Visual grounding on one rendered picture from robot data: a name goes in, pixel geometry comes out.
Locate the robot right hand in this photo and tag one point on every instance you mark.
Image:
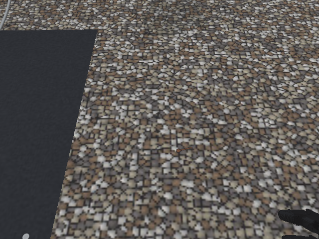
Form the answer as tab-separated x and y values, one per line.
306	218

